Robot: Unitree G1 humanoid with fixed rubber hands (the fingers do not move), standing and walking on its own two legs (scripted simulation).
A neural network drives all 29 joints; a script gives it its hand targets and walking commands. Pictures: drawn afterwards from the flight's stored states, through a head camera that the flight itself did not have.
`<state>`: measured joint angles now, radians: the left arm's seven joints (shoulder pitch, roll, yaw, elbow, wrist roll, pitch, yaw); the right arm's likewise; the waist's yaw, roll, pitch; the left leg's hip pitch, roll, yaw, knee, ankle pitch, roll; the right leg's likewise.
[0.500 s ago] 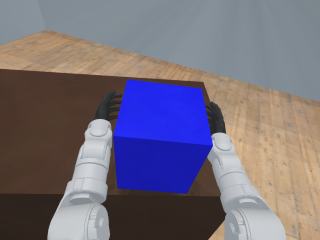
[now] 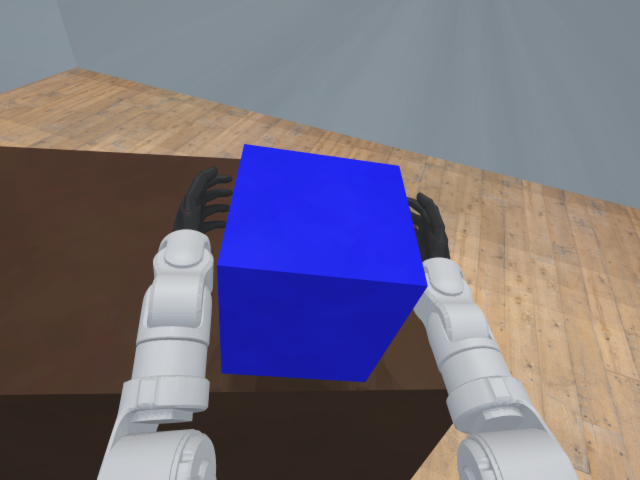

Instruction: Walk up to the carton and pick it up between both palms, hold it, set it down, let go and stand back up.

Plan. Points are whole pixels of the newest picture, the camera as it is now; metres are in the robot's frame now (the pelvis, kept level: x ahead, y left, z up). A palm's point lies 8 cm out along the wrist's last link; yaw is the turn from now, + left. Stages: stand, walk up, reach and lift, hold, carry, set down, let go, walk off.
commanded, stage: reach and lift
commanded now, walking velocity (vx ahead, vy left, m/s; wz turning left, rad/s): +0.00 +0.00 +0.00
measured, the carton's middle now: (308, 271) +0.39 +0.01 +0.09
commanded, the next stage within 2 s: hold in 0.84 s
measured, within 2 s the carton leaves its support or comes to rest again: neither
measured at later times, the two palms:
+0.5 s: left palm (188, 220) +0.37 +0.16 +0.18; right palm (432, 245) +0.37 -0.14 +0.16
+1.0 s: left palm (187, 213) +0.36 +0.15 +0.20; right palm (439, 236) +0.37 -0.15 +0.18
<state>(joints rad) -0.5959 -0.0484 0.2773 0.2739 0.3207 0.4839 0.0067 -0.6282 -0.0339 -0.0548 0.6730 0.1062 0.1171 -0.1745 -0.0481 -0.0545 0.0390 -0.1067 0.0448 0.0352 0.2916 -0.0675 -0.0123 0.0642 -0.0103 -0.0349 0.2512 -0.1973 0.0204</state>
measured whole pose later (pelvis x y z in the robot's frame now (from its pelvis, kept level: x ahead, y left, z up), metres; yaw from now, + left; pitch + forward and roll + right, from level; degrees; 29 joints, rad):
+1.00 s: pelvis +0.00 -0.01 +0.00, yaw +0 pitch -10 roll +0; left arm -0.63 -0.05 0.33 0.12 0.37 0.66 -0.06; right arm -0.70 -0.04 0.00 0.63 0.16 0.23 -0.20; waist -0.07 -0.07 0.07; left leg -0.04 0.05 0.03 0.29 -0.07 -0.02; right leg 0.13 0.00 -0.04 0.26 -0.21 0.01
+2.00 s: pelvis -0.01 +0.00 +0.00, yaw +0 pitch -10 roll -1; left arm -0.66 -0.04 0.33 0.11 0.38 0.72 -0.07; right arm -0.72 -0.05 -0.01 0.61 0.19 0.28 -0.20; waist -0.08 -0.06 0.04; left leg -0.06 0.05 0.04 0.29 -0.06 -0.02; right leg 0.11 0.00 -0.03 0.25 -0.20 0.01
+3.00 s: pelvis +0.00 -0.01 +0.00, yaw +0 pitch -10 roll -1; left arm -0.66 -0.05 0.35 0.11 0.39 0.73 -0.09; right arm -0.72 -0.05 0.00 0.60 0.21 0.30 -0.22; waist -0.09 -0.06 0.04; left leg -0.03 0.05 0.03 0.29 -0.07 -0.02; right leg 0.13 0.00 -0.04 0.25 -0.21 0.01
